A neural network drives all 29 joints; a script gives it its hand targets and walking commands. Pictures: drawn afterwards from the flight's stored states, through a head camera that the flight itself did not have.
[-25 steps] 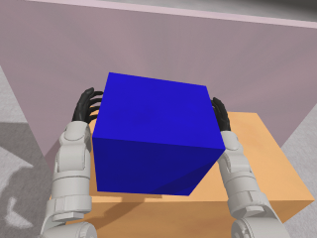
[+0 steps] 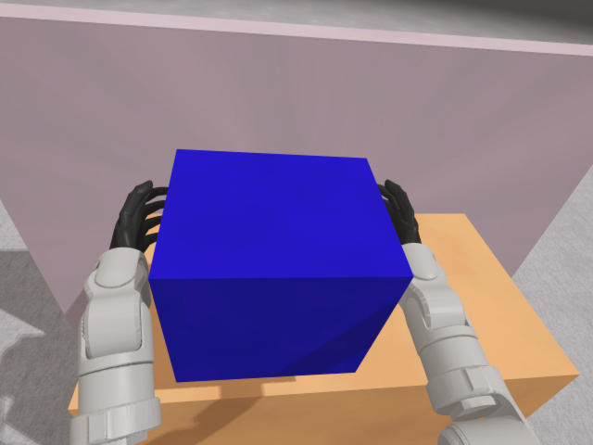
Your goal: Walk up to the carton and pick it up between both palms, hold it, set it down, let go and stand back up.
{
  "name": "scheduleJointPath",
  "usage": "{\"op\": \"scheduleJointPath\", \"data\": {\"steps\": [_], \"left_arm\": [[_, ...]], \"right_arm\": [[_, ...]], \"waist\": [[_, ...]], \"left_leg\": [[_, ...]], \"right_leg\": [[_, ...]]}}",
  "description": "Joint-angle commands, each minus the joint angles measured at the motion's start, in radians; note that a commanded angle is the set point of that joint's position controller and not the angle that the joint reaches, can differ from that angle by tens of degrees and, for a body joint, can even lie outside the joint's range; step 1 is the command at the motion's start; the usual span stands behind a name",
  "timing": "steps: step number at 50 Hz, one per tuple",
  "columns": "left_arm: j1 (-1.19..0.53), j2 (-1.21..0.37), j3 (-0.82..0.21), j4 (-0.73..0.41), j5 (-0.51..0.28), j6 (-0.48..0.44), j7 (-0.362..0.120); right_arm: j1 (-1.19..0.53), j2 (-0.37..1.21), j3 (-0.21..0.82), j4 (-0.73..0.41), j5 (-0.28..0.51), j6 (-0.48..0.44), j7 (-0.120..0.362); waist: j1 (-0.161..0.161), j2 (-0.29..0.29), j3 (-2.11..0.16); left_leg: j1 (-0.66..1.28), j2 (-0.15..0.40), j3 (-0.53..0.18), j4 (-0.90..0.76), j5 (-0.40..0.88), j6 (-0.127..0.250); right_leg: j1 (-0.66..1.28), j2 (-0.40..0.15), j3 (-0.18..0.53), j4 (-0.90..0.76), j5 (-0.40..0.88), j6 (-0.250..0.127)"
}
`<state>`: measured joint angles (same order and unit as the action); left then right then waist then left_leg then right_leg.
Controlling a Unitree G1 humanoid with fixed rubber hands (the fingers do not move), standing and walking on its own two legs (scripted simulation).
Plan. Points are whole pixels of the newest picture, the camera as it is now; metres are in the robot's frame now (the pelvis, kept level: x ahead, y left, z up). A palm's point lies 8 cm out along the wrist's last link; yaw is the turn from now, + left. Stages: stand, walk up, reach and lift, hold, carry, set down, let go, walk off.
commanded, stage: reach and lift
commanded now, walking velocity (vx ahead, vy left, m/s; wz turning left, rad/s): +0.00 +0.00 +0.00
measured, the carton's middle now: (272, 269) +0.34 +0.01 +0.10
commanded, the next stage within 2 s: hold in 0.58 s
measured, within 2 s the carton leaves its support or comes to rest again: neither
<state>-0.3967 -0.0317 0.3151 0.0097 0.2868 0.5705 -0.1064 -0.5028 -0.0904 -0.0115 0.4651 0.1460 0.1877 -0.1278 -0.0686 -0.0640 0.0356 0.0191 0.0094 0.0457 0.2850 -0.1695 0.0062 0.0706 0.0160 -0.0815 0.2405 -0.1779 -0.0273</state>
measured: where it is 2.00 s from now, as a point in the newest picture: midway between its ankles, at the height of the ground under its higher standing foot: outside the picture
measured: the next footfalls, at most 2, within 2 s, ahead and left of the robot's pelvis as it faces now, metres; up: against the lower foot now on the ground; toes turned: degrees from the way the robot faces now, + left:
none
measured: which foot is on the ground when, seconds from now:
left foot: down 0.00-1.00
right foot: down 0.00-1.00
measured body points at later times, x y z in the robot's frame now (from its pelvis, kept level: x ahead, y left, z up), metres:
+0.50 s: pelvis -0.02 +0.00 +0.00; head -0.05 +0.03 +0.45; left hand +0.35 +0.18 +0.17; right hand +0.36 -0.17 +0.17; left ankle +0.00 +0.11 -0.75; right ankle -0.02 -0.10 -0.75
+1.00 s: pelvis -0.02 +0.00 +0.00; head -0.06 +0.02 +0.45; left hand +0.34 +0.18 +0.19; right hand +0.35 -0.17 +0.19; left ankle +0.00 +0.11 -0.75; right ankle -0.02 -0.10 -0.75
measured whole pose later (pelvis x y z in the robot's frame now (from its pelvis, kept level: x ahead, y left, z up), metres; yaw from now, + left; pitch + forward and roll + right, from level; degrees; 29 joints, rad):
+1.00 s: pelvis -0.02 +0.00 +0.00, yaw +0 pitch -8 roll +0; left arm -0.50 -0.01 0.35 -0.03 0.30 0.73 -0.13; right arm -0.61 -0.10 -0.03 0.45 0.18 0.33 -0.13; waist -0.08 -0.06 0.02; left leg 0.01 0.01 0.05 0.26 -0.14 0.01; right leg 0.05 0.02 -0.07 0.24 -0.15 -0.03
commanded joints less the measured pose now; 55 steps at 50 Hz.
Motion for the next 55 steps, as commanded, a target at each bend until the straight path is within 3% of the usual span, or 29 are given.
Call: {"op": "scheduleJointPath", "data": {"steps": [1, 5, 9, 14, 19, 28, 35, 40, 43, 49, 55], "left_arm": [[-0.465, -0.343, -0.449, -0.088, -0.114, -0.002, -0.121], [-0.486, -0.338, -0.445, -0.057, -0.115, 0.002, -0.122], [-0.509, -0.342, -0.424, -0.013, -0.108, 0.008, -0.121], [-0.539, -0.349, -0.406, 0.018, -0.103, 0.015, -0.109], [-0.558, -0.354, -0.403, 0.032, -0.101, 0.028, -0.099], [-0.552, -0.356, -0.416, 0.002, -0.1, 0.049, -0.108], [-0.516, -0.349, -0.472, -0.169, -0.13, 0.087, -0.099], [-0.504, -0.317, -0.387, -0.084, -0.089, 0.14, -0.13], [-0.548, -0.321, -0.379, -0.074, -0.095, 0.151, -0.142], [-0.629, -0.337, -0.412, -0.082, -0.126, 0.128, -0.126], [-0.637, -0.335, -0.383, -0.001, -0.115, 0.117, -0.117]], "right_arm": [[-0.511, 0.483, 0.34, -0.28, 0.035, -0.027, 0.081], [-0.516, 0.475, 0.311, -0.262, 0.015, -0.014, 0.089], [-0.551, 0.47, 0.288, -0.231, 0.0, -0.012, 0.105], [-0.608, 0.463, 0.274, -0.21, -0.005, -0.026, 0.124], [-0.636, 0.453, 0.256, -0.187, -0.006, -0.034, 0.133], [-0.624, 0.451, 0.263, -0.185, 0.024, -0.016, 0.117], [-0.617, 0.445, 0.352, -0.305, 0.11, 0.025, 0.089], [-0.607, 0.422, 0.329, -0.24, 0.105, 0.099, 0.091], [-0.643, 0.439, 0.308, -0.229, 0.097, 0.116, 0.1], [-0.683, 0.466, 0.275, -0.235, 0.082, 0.098, 0.114], [-0.7, 0.46, 0.241, -0.171, 0.042, 0.088, 0.131]], "waist": [[-0.024, 0.053, -0.238], [-0.027, 0.056, -0.226], [-0.009, 0.05, -0.207], [0.018, 0.048, -0.225], [0.02, 0.048, -0.241], [-0.016, 0.063, -0.25], [-0.027, 0.079, -0.311], [-0.008, 0.027, -0.167], [-0.004, 0.027, -0.145], [-0.015, 0.072, -0.254], [-0.002, 0.05, -0.239]], "left_leg": [[0.038, -0.044, 0.008, -0.003, 0.265, -0.036], [0.021, -0.037, 0.007, -0.027, 0.178, -0.03], [0.013, -0.026, 0.008, -0.05, 0.105, -0.019], [0.047, -0.014, 0.011, -0.048, 0.094, -0.008], [0.077, -0.009, 0.014, -0.039, 0.11, -0.004], [0.094, -0.023, 0.011, -0.008, 0.224, -0.023], [0.139, -0.036, -0.004, 0.051, 0.45, -0.052], [0.034, -0.024, 0.01, -0.029, 0.241, -0.023], [-0.009, -0.02, 0.017, -0.061, 0.131, -0.011], [0.035, -0.028, 0.018, -0.038, 0.112, -0.014], [0.03, -0.018, 0.018, -0.058, 0.041, 0.003]], "right_leg": [[0.061, 0.001, 0.011, 0.018, 0.438, 0.07], [0.033, -0.002, 0.004, 0.005, 0.352, 0.068], [-0.014, 0.001, -0.007, -0.01, 0.229, 0.061], [-0.069, 0.009, -0.019, -0.021, 0.125, 0.048], [-0.092, 0.013, -0.022, -0.026, 0.093, 0.041], [-0.022, 0.015, -0.014, -0.009, 0.233, 0.052], [0.037, 0.032, -0.013, 0.027, 0.423, 0.055], [0.015, 0.008, 0.011, -0.013, 0.296, 0.056], [-0.001, -0.001, 0.02, -0.025, 0.217, 0.05], [-0.024, 0.002, 0.01, -0.017, 0.198, 0.049], [-0.078, 0.003, -0.001, -0.032, 0.075, 0.048]]}}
